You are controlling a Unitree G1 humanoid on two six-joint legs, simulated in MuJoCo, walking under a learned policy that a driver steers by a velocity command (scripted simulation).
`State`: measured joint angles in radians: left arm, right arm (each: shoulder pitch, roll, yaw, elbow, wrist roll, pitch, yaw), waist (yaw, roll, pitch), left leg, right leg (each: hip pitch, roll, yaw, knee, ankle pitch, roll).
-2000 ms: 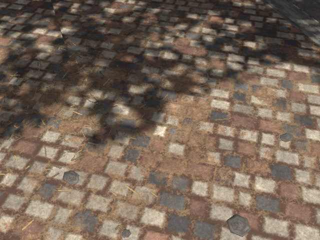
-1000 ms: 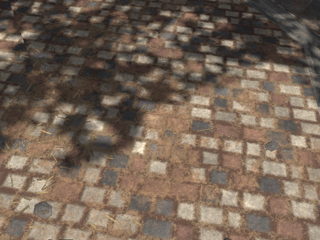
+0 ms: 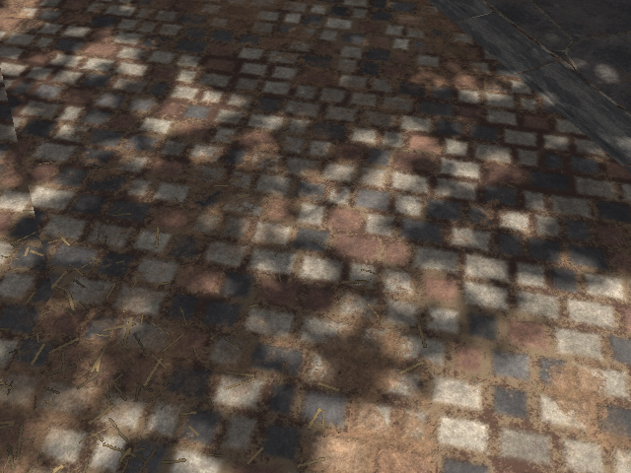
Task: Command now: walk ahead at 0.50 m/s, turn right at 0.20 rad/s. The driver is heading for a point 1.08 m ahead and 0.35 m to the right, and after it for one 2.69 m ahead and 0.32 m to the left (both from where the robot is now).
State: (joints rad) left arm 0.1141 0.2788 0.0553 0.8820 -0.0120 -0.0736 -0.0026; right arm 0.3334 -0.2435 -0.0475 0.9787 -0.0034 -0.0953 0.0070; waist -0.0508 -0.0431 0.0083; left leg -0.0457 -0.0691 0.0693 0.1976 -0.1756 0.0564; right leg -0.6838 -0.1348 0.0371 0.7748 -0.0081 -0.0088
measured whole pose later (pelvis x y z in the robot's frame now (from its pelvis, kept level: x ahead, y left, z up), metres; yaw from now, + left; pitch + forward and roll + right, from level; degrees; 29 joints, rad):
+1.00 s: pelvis +0.56 -0.12 +0.00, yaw -30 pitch +2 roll +2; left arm 0.17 0.30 0.07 0.71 -0.01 -0.04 0.00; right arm 0.33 -0.26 -0.06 0.87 0.00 -0.10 0.02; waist -0.06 -0.04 0.02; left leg -0.11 -0.03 0.08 0.27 -0.19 0.02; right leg -0.64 -0.09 0.07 0.89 -0.20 -0.01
